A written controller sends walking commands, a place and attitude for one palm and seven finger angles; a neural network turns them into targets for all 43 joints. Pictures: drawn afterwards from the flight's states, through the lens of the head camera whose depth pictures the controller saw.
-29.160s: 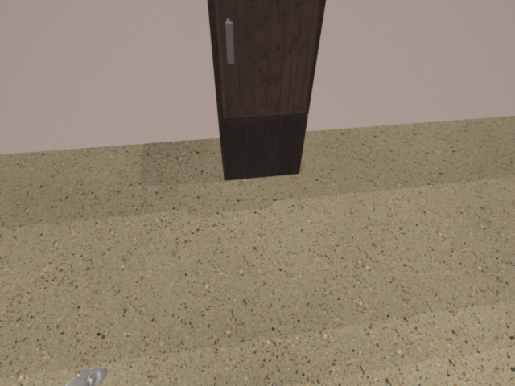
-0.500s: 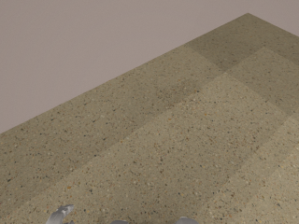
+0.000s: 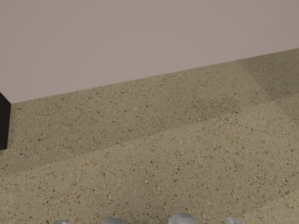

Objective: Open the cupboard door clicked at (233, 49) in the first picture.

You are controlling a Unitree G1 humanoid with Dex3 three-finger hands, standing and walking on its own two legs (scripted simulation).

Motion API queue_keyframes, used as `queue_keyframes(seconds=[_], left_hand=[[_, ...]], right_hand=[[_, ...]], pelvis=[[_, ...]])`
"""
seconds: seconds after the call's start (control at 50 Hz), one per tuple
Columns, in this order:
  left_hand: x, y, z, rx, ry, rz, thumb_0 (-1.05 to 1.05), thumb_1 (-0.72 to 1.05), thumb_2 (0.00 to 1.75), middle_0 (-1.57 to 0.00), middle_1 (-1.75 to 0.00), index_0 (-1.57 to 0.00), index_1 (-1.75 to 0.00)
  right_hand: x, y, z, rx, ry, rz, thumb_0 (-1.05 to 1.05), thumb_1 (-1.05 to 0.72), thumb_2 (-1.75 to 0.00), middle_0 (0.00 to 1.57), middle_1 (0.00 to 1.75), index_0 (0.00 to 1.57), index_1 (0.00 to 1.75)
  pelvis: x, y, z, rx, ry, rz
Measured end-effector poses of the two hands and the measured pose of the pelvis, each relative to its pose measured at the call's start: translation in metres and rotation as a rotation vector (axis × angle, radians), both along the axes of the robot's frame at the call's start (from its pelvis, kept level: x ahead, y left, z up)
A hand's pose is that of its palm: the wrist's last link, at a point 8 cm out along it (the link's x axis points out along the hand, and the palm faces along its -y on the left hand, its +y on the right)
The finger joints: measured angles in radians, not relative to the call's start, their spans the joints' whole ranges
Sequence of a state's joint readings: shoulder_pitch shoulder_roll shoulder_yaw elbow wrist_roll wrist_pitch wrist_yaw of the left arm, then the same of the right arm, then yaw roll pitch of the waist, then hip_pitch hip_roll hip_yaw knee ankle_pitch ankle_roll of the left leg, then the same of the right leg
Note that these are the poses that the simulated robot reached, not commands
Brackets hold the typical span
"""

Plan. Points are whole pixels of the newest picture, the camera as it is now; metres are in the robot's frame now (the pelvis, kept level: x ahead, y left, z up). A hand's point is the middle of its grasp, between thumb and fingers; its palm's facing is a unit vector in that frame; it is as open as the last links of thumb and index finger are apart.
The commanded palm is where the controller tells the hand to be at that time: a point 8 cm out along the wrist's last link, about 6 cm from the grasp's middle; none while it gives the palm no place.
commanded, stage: turn to face it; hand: left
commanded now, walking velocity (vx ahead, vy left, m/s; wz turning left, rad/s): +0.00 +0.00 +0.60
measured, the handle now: out of the picture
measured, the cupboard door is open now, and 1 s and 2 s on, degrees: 44 44 44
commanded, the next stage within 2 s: take the last steps up to it in 1.74 s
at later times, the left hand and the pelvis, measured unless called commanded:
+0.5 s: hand out of the picture +0.01 +0.17 -0.17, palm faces +0.34 -0.92 -0.21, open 7.4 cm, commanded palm none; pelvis +0.02 -0.03 +0.00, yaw +20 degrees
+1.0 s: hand out of the picture +0.02 +0.16 -0.14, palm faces +0.57 -0.77 -0.29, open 7.4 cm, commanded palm none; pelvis +0.05 -0.06 +0.01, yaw +37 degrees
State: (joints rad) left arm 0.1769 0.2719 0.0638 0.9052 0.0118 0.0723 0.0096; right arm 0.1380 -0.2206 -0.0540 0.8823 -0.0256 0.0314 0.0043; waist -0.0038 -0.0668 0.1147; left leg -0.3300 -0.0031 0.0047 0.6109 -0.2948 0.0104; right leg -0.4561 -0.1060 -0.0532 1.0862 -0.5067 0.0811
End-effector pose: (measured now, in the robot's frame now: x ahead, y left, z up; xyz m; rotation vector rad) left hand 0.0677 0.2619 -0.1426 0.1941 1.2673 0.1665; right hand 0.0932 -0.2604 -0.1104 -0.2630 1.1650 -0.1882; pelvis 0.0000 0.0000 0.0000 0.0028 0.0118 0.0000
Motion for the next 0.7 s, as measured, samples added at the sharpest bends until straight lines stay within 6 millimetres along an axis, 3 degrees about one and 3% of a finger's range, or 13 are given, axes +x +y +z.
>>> queue_keyframes(seconds=[0.1, 0.18, 0.24, 0.32, 0.44, 0.54, 0.6, 0.7], left_hand=[[0.007, -0.002, 0.019, 0.024, -0.072, 0.052, 0.01, 0.9, 0.9, -0.2, -0.3, -0.2, -0.3], [0.006, -0.013, 0.028, 0.061, -0.123, 0.086, 0.01, 0.9, 0.9, -0.2, -0.3, -0.2, -0.3], [-0.006, -0.022, 0.03, 0.09, -0.129, 0.117, 0.01, 0.9, 0.9, -0.2, -0.3, -0.2, -0.3], [-0.03, -0.038, 0.034, 0.071, -0.082, 0.18, 0.01, 0.9, 0.9, -0.2, -0.3, -0.2, -0.3], [-0.063, -0.05, 0.021, 0.006, -0.033, 0.276, 0.01, 0.9, 0.9, -0.2, -0.3, -0.2, -0.3], [-0.094, -0.04, -0.008, -0.034, 0.007, 0.376, 0.01, 0.9, 0.9, -0.2, -0.3, -0.21, -0.3], [-0.101, -0.032, -0.008, -0.024, 0.029, 0.417, 0.01, 0.9, 0.9, -0.2, -0.3, -0.2, -0.3], [-0.091, -0.023, 0.009, 0.002, -0.031, 0.462, 0.01, 0.9, 0.9, -0.2, -0.3, -0.2, -0.3]], right_hand=[[0.007, -0.004, -0.003, 0.019, 0.038, 0.055, 0.0, -0.9, -0.9, 0.2, 0.3, 0.2, 0.3], [0.018, -0.017, -0.016, 0.047, 0.054, 0.086, 0.0, -0.9, -0.9, 0.2, 0.3, 0.2, 0.3], [0.033, -0.028, -0.025, 0.058, 0.057, 0.111, 0.01, -0.9, -0.9, 0.2, 0.3, 0.2, 0.3], [0.055, -0.028, -0.017, 0.06, 0.063, 0.161, 0.01, -0.91, -0.9, 0.2, 0.3, 0.2, 0.3], [0.093, -0.005, -0.003, 0.047, 0.048, 0.275, 0.01, -0.91, -0.9, 0.2, 0.3, 0.2, 0.3], [0.126, 0.028, -0.005, 0.018, -0.022, 0.383, 0.01, -0.91, -0.9, 0.2, 0.3, 0.2, 0.3], [0.13, 0.04, 0.001, 0.01, -0.03, 0.424, 0.0, -0.91, -0.9, 0.2, 0.3, 0.2, 0.3], [0.126, 0.043, 0.005, 0.005, 0.017, 0.464, 0.0, -0.9, -0.9, 0.2, 0.3, 0.2, 0.3]], pelvis=[[0.002, -0.013, 0.006, -0.014, 0.001, 0.063], [0.006, -0.031, 0.002, -0.007, 0.007, 0.115], [0.008, -0.041, -0.003, 0.003, 0.006, 0.157], [0.013, -0.043, 0.007, 0.016, -0.001, 0.221], [0.02, -0.04, 0.01, 0.032, 0.005, 0.304], [0.021, -0.026, -0.007, 0.012, 0.003, 0.374], [0.022, -0.026, -0.003, 0.007, -0.004, 0.399], [0.026, -0.03, 0.008, -0.018, -0.007, 0.457]])
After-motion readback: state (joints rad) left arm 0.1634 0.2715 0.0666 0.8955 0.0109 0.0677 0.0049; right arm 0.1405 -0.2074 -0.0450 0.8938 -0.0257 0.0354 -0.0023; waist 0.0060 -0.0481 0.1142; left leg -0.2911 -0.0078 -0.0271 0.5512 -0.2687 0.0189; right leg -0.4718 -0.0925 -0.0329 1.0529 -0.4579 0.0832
